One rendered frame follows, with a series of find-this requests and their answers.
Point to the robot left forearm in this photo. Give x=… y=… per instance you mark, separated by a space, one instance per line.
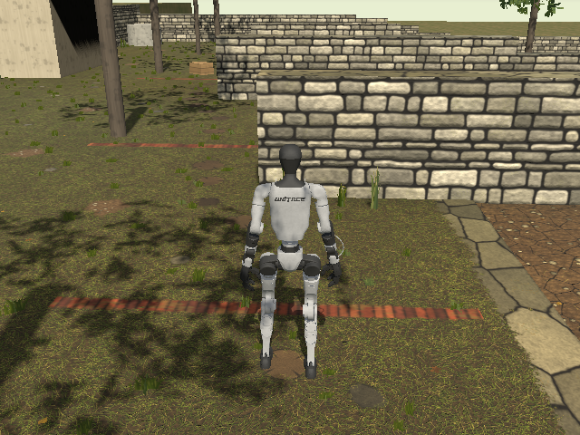
x=250 y=247

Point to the robot left foot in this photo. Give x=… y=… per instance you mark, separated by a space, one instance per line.
x=265 y=362

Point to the left robot hand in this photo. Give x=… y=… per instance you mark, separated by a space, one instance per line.
x=244 y=276

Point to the robot left upper arm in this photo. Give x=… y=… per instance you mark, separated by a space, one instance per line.
x=258 y=207

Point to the robot right upper arm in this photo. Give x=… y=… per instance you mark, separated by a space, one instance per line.
x=322 y=208

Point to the right robot hand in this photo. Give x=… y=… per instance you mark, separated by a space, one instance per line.
x=337 y=272

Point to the left robot shin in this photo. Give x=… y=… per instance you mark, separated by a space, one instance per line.
x=266 y=327

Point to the robot right forearm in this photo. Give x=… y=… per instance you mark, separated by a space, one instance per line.
x=330 y=245

